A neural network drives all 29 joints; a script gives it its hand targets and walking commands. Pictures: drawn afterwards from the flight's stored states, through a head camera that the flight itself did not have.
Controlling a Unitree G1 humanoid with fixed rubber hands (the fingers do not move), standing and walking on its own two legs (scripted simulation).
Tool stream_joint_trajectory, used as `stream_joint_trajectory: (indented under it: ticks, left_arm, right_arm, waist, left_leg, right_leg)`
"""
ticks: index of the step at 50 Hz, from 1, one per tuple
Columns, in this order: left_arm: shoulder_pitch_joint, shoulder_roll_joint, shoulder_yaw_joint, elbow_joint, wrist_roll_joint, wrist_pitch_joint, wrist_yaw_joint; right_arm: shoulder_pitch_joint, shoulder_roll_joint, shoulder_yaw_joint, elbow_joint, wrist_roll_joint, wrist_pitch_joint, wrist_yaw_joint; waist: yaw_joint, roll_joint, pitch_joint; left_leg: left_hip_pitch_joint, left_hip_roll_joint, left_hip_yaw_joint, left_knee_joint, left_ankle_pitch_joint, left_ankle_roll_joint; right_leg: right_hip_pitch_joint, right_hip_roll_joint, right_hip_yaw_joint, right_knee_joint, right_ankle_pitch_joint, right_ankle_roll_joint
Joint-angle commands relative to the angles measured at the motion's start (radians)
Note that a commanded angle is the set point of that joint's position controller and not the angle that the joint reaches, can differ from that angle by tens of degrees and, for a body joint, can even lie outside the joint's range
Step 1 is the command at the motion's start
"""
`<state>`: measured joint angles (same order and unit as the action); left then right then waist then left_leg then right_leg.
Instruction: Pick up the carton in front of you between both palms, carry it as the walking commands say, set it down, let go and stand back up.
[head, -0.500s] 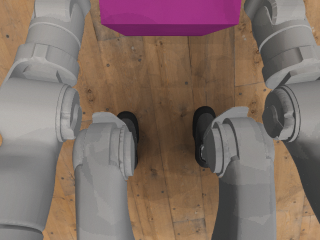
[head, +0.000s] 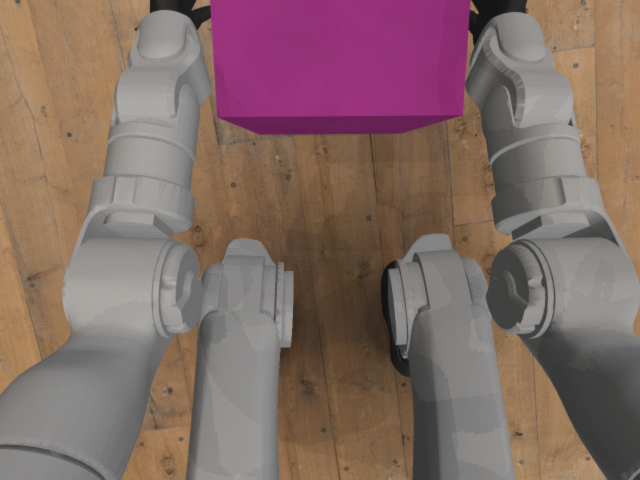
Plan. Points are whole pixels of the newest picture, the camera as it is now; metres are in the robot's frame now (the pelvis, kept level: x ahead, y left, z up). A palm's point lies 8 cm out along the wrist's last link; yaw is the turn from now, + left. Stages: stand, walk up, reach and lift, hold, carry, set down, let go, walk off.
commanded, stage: reach and lift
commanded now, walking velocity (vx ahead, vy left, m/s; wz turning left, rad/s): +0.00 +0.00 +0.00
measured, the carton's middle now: (334, 34) +0.55 +0.00 -0.19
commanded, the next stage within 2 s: none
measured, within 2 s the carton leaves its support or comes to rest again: neither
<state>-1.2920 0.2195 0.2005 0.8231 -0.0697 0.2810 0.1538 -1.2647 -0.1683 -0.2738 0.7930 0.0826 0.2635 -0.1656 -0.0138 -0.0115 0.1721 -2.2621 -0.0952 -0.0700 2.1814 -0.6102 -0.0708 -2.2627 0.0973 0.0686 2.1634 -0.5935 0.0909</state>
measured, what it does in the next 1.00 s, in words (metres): rises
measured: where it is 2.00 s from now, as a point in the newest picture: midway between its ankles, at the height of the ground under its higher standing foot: (332, 340)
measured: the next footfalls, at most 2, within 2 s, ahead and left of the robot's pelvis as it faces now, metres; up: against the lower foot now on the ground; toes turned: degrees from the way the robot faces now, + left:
none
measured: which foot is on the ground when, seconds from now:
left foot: down 0.00-1.00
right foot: down 0.00-1.00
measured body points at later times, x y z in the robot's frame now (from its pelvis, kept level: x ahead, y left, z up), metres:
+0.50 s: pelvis -0.01 +0.00 +0.12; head +0.25 +0.01 +0.48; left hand +0.50 +0.16 +0.06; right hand +0.50 -0.15 +0.06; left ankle +0.10 +0.13 -0.34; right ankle +0.11 -0.13 -0.34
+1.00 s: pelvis +0.04 +0.00 +0.26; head +0.19 +0.00 +0.68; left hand +0.45 +0.16 +0.22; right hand +0.45 -0.15 +0.22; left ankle +0.10 +0.13 -0.34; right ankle +0.11 -0.13 -0.34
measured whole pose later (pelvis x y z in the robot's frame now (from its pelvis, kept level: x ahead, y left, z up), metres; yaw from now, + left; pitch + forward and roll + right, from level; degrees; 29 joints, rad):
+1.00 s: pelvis +0.04 +0.00 +0.26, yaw +1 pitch +31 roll +0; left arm -0.68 -0.07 0.39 0.65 0.20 0.34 0.05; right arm -0.67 0.09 -0.41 0.62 -0.20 0.34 -0.05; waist -0.01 0.00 -0.23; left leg -1.37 -0.10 -0.12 1.29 -0.46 -0.04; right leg -1.37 0.09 0.12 1.28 -0.46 0.05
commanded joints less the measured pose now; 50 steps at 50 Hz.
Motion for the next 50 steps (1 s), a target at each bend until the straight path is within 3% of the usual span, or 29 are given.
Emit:
stream_joint_trajectory:
  ticks: [1, 6, 9, 13, 26, 32, 50]
  left_arm:
    - [-0.633, -1.147, -0.414, -0.227, -0.069, 0.006, -0.298]
    - [-0.51, -1.165, -0.215, 0.018, 0.089, 0.044, -0.337]
    - [-0.517, -1.15, -0.129, 0.062, 0.147, 0.046, -0.345]
    - [-0.542, -1.153, -0.096, 0.052, 0.179, 0.046, -0.343]
    - [-0.43, -1.305, -0.277, -0.112, 0.104, 0.101, -0.367]
    - [-0.306, -1.339, -0.334, -0.138, 0.084, 0.096, -0.366]
    - [0.056, -1.378, -0.364, -0.143, 0.129, 0.042, -0.355]
  right_arm:
    - [-0.676, 1.097, 0.451, -0.221, 0.057, 0.018, 0.295]
    - [-0.559, 1.093, 0.25, -0.016, -0.116, 0.059, 0.334]
    - [-0.564, 1.082, 0.173, 0.022, -0.175, 0.065, 0.346]
    - [-0.594, 1.098, 0.159, 0.015, -0.189, 0.068, 0.355]
    - [-0.464, 1.254, 0.343, -0.115, -0.112, 0.123, 0.38]
    - [-0.333, 1.287, 0.398, -0.135, -0.094, 0.119, 0.375]
    - [0.034, 1.334, 0.436, -0.127, -0.141, 0.066, 0.361]
  waist:
    - [-0.003, 0.054, -1.593]
    - [-0.025, 0.052, -1.146]
    - [-0.019, 0.046, -1.115]
    - [-0.006, 0.036, -1.192]
    - [-0.001, 0.033, -1.452]
    - [0.001, 0.032, -1.373]
    - [0.006, 0.019, -1.084]
  left_leg:
    - [0.81, -0.071, 0.167, -0.245, 0.527, 0.033]
    - [0.573, -0.078, 0.16, -0.391, 0.22, 0.043]
    - [0.574, -0.08, 0.157, -0.456, 0.171, 0.049]
    - [0.642, -0.08, 0.155, -0.518, 0.159, 0.054]
    - [0.946, -0.082, 0.151, -0.672, 0.307, 0.035]
    - [1.021, -0.084, 0.135, -0.756, 0.336, 0.03]
    - [1.35, -0.065, 0.054, -1.097, 0.383, 0.047]
  right_leg:
    - [0.746, 0.067, -0.18, -0.221, 0.507, -0.048]
    - [0.558, 0.064, -0.181, -0.371, 0.209, -0.067]
    - [0.56, 0.065, -0.18, -0.433, 0.164, -0.069]
    - [0.621, 0.068, -0.176, -0.493, 0.156, -0.066]
    - [0.912, 0.078, -0.167, -0.65, 0.293, -0.051]
    - [1.013, 0.08, -0.146, -0.733, 0.328, -0.049]
    - [1.37, 0.063, -0.064, -1.078, 0.376, -0.062]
